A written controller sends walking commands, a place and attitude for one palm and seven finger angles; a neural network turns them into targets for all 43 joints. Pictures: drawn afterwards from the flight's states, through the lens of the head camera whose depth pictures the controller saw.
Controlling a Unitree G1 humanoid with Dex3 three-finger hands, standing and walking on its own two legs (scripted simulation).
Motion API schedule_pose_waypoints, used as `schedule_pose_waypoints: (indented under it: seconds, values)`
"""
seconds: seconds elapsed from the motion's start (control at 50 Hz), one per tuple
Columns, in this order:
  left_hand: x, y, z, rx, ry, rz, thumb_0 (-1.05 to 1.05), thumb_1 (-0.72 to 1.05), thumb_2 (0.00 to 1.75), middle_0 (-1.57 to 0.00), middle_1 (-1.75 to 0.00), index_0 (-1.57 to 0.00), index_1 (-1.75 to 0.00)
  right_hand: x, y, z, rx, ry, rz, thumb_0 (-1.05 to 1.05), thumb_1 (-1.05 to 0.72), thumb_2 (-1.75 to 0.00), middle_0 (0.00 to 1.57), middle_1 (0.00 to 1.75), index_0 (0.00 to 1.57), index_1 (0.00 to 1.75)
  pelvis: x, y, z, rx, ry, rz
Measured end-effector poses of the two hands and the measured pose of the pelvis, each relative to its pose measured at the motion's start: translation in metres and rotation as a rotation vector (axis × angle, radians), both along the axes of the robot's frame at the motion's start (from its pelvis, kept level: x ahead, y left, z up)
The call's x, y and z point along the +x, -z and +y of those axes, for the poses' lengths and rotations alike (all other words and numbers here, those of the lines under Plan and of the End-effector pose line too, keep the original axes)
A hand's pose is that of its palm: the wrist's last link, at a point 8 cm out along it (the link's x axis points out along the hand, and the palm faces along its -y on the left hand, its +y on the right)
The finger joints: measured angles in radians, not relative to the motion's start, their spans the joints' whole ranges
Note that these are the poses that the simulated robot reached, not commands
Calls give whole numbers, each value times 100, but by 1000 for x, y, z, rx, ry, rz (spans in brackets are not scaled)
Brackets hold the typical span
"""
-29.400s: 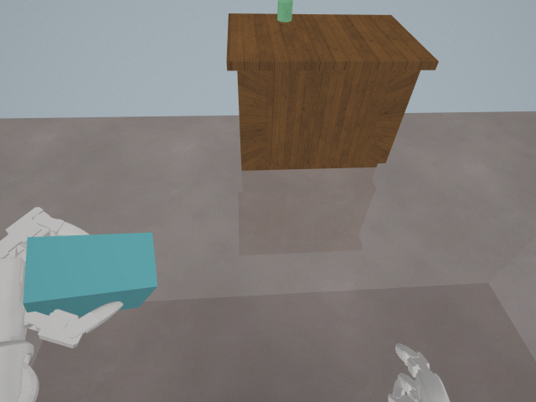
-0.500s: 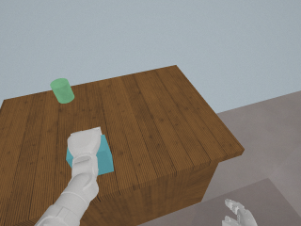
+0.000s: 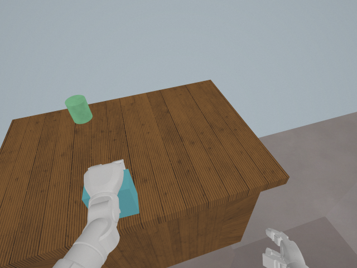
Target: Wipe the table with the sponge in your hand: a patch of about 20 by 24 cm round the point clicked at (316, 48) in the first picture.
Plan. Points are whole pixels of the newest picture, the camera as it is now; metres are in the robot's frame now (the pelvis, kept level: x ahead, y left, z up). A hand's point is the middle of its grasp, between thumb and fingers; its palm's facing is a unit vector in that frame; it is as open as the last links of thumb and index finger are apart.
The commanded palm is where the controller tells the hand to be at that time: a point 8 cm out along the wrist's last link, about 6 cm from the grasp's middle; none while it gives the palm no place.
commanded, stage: wipe back along the middle lane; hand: left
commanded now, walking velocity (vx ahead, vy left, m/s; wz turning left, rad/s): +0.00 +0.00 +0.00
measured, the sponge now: (115, 200) +0.29 +0.22 -0.03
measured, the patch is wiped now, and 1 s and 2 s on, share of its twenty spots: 0.80 0.90 0.95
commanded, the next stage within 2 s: slide across to the third lane in 0.02 s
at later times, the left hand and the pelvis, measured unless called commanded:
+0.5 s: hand (118, 190) +0.29 +0.20 +0.01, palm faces -0.06 -0.06 -1.00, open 10.1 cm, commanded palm +0.27 +0.16 +0.06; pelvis -0.01 +0.00 +0.00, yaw +1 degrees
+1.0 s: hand (140, 182) +0.32 +0.15 +0.01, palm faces -0.06 -0.04 -1.00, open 10.1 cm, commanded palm +0.29 +0.12 +0.06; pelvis -0.02 -0.01 +0.00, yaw +1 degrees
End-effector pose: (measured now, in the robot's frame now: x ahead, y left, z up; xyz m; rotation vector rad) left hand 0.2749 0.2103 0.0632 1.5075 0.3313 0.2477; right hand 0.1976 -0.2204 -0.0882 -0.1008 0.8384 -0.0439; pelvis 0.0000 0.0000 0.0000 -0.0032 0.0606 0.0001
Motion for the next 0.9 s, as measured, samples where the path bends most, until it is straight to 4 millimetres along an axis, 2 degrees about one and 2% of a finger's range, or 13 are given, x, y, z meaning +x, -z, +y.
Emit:
schedule_pose_waypoints:
  seconds: [0.38,0.5,0.7,0.9]
  values:
    - [1,-2,-2,-14,15,16,0,-49,105,-69,-136,-71,-137,-15,5,-10,-11,28,16,1,-91,-90,20,30,20,30,-4,-1,-2,-1,-2,-9]
    - [1,-3,-16,-8,59,12,0,-49,105,-69,-136,-71,-137,-13,5,-3,5,10,6,1,-91,-90,20,29,20,30,-6,-2,0,-1,-9,-17]
    - [13,-3,-39,1,79,7,0,-49,105,-70,-136,-72,-136,-7,4,12,45,-26,-8,1,-91,-90,20,30,20,30,-11,-2,-2,2,-14,-13]
    - [26,-4,-61,17,87,12,0,-49,105,-70,-136,-72,-136,-17,9,5,52,-22,20,1,-91,-90,20,30,20,30,-16,-1,-8,4,-18,-7]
